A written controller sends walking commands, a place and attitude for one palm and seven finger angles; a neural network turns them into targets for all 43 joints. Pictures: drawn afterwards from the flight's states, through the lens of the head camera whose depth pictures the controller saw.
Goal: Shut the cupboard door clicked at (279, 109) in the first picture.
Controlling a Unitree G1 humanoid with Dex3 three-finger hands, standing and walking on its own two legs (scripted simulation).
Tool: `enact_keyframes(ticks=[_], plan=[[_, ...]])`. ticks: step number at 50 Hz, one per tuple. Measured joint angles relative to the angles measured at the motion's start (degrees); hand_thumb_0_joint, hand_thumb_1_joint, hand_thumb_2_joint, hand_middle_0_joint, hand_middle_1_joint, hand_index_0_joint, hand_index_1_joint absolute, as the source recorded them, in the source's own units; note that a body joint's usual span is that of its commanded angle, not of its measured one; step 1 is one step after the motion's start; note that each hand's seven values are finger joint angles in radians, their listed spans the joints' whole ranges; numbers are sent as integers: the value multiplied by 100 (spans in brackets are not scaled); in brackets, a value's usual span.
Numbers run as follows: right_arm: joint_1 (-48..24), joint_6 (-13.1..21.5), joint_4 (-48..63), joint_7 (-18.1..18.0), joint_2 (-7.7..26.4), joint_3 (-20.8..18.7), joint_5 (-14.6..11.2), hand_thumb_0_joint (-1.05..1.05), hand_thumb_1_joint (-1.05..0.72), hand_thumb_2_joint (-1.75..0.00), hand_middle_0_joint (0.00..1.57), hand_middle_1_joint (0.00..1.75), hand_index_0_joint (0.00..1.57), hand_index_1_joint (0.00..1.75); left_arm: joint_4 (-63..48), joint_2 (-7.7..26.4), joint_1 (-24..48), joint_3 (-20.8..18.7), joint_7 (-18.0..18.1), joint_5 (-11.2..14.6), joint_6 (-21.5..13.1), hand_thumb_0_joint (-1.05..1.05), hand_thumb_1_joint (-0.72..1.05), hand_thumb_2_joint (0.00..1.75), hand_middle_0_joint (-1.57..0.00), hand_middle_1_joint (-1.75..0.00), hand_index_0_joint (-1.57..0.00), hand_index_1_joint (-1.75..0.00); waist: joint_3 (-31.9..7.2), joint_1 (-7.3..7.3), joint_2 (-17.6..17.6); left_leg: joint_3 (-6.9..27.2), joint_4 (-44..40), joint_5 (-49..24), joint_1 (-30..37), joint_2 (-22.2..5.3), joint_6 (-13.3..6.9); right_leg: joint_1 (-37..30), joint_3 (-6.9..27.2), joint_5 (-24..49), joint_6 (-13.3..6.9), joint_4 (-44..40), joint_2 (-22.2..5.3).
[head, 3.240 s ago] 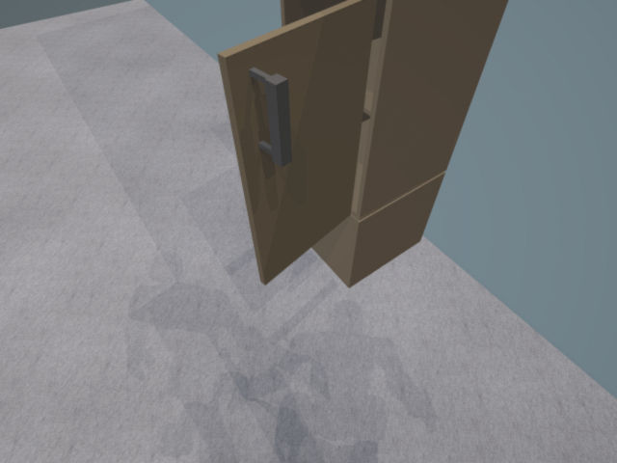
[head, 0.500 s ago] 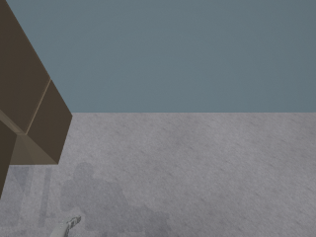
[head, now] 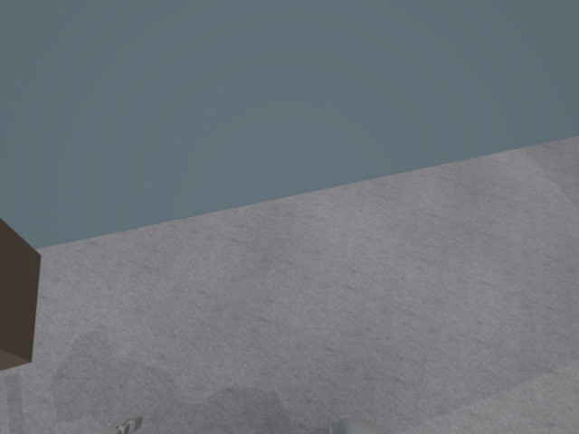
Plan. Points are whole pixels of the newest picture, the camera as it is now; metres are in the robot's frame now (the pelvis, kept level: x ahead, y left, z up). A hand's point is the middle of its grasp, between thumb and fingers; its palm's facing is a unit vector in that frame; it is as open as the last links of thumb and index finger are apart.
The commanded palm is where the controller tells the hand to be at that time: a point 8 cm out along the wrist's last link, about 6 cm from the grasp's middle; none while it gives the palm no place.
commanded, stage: walk around to get in front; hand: left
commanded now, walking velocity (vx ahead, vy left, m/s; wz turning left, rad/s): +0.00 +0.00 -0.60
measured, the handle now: out of the picture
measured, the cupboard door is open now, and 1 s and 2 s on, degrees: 100 100 100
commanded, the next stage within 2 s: none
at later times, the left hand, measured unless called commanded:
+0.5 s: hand (192, 403) +0.17 +0.17 -0.19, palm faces -0.28 -0.94 -0.19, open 7.4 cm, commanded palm none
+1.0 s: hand (247, 362) +0.24 +0.09 -0.17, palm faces -0.56 -0.80 -0.21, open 7.4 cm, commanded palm none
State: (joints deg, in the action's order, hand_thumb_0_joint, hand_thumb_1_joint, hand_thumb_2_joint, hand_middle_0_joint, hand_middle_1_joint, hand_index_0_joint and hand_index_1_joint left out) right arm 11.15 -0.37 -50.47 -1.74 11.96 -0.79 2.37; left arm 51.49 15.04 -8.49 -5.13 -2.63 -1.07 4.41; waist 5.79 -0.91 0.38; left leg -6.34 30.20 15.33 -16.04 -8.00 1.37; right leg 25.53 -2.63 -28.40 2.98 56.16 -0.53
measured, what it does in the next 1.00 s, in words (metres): steps on the spot, turning right: right foot, then left foot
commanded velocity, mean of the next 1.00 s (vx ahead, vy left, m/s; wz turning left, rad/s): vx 0.07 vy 0.00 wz -0.60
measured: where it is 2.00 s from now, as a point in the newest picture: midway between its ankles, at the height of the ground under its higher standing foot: (386, 391)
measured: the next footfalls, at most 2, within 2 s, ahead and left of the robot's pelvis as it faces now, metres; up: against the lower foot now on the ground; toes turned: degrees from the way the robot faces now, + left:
right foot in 0.12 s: +0.03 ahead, -0.15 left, +0.00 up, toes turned -9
left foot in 0.42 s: +0.12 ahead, +0.09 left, +0.00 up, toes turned -12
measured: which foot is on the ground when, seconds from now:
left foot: down 0.00-0.12, up 0.14-0.40, down 0.42-0.74, up 0.76-1.00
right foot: up 0.00-0.10, down 0.12-0.42, up 0.44-0.72, down 0.74-1.00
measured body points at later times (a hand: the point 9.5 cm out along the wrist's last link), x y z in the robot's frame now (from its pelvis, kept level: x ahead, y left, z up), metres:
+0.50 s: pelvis +0.04 -0.01 -0.01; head +0.10 +0.00 +0.44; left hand +0.19 +0.21 -0.17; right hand +0.05 -0.29 -0.13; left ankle +0.08 +0.10 -0.74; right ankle -0.03 -0.13 -0.69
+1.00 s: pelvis +0.08 -0.05 +0.00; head +0.13 -0.07 +0.44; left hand +0.27 +0.13 -0.16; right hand +0.00 -0.33 -0.13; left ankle +0.15 +0.05 -0.71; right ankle -0.02 -0.15 -0.74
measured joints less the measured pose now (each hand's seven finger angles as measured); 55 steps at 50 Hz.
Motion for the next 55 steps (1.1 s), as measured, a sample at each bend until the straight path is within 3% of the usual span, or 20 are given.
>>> enact_keyframes(ticks=[4,6,9,13,19,21,22,24,26,28,34,37,38,40,43,46,51,53,55], plan=[[123,-36,-56,50,100,-64,-19,1,-90,-90,20,30,20,30,-39,-14,31,47,-35,13,-40,1,91,90,-20,-30,-20,-30,-17,77,-145,-257,180,182,79,-208,137,-480,-204,314,-85,-1247,-46],[239,-81,-43,75,155,-112,-62,1,-90,-90,20,30,20,30,-98,44,-31,80,-40,-2,-108,1,91,90,-20,-30,-20,-30,-116,114,-87,-405,578,413,-38,-231,219,-874,-150,1127,-248,-2234,-110],[115,-261,-155,54,336,-212,-135,1,-90,-90,20,30,20,30,-30,-54,14,109,79,-1,-203,1,91,90,-20,-30,-20,-30,-34,127,-230,92,2113,1468,-593,-62,253,-756,26,1007,-364,-2004,-11],[-70,-311,-214,53,362,-251,-156,1,-91,-90,20,30,20,30,4,-129,-86,117,193,2,-208,1,91,90,-20,-30,-20,-30,3,116,-134,303,3004,1253,-1077,234,330,-883,313,1100,-327,-2385,59],[-285,-160,-46,45,180,-198,-204,1,-91,-90,20,30,19,30,134,-116,-226,121,231,-3,-184,1,91,90,-20,-30,-20,-30,-17,67,190,282,1283,728,-703,523,362,-914,825,1226,-260,-2566,139],[-258,-62,31,35,180,-156,-192,1,-91,-90,20,30,19,30,155,-137,-293,122,215,32,-125,1,91,90,-20,-30,-20,-30,-119,78,131,305,321,143,-353,488,207,-795,930,1089,-191,-2323,278],[-255,-7,37,18,149,-147,-156,1,-91,-90,20,30,19,30,175,-122,-267,116,201,58,-83,1,91,90,-20,-30,-20,-30,-132,93,141,278,343,63,-376,468,9,-632,899,674,-169,-1921,295],[-233,24,45,10,58,-77,-86,1,-91,-90,20,30,20,30,181,-62,-189,87,165,54,-14,1,91,90,-20,-30,-20,-30,-78,69,196,148,494,177,-336,381,-148,-239,698,-20,-123,-680,286],[-132,47,43,13,-25,-22,-39,1,-90,-90,20,30,20,30,168,-12,-112,39,111,17,-8,1,91,90,-20,-30,-20,-30,-61,66,196,76,374,198,-198,267,-137,37,431,-126,-68,225,221],[-25,39,28,7,-64,12,-15,1,-90,-90,20,30,20,30,108,3,-23,8,60,9,6,1,91,90,-20,-30,-20,-30,-46,46,147,14,175,122,-60,152,-74,146,211,-56,-10,525,114],[151,-21,-81,48,19,-35,-9,1,-90,-90,20,30,20,30,-40,-41,79,37,-30,15,-23,1,91,90,-20,-30,-20,-30,-55,85,-116,-332,98,195,155,-182,80,-302,-171,158,-38,-821,-81],[287,-65,-85,89,109,-101,-60,1,-90,-90,20,30,20,30,-106,14,23,76,-37,1,-114,1,91,90,-20,-30,-20,-30,-151,142,-113,-530,572,494,52,-275,213,-875,-194,1149,-221,-2191,-132],[283,-109,-103,95,155,-133,-88,1,-90,-90,20,30,20,30,-101,22,15,71,1,-14,-185,1,91,90,-20,-30,-20,-30,-183,124,-94,-471,1033,910,-130,-249,263,-863,-104,1106,-292,-2260,-140],[157,-250,-177,66,288,-198,-134,1,-90,-90,20,30,20,30,-46,-67,42,98,86,5,-239,1,91,90,-20,-30,-20,-30,-96,132,-222,-23,2124,1528,-535,-103,281,-767,-9,891,-335,-2017,-46],[9,-303,-208,69,339,-234,-140,1,-91,-90,20,30,20,30,-13,-128,-67,103,168,9,-255,1,91,90,-20,-30,-20,-30,-76,112,-150,219,2995,1434,-985,154,340,-844,214,976,-317,-2259,-4],[-111,-236,-117,123,284,-233,-129,1,-91,-90,20,30,19,30,79,-129,-226,113,196,-2,-293,1,91,90,-20,-30,-20,-30,-94,72,54,217,2600,1213,-1044,316,389,-976,495,1158,-312,-2595,6],[-205,-16,40,186,177,-193,-127,1,-91,-90,20,30,19,30,283,-115,-522,118,103,-15,-295,1,91,90,-20,-30,-20,-30,-223,-16,284,122,870,719,-505,537,334,-1087,937,1045,-226,-2599,51],[-137,159,126,160,208,-151,-80,1,-91,-90,20,30,20,30,330,-146,-648,106,64,14,-237,1,91,90,-21,-30,-20,-30,-350,27,173,121,267,350,-277,465,159,-859,940,488,-242,-1977,190],[-49,264,122,110,141,-102,-23,1,-91,-90,20,30,20,30,404,-121,-608,76,21,9,-138,1,91,90,-20,-30,-20,-30,-336,48,181,-20,488,322,-214,379,-102,-419,684,3,-265,-718,160]])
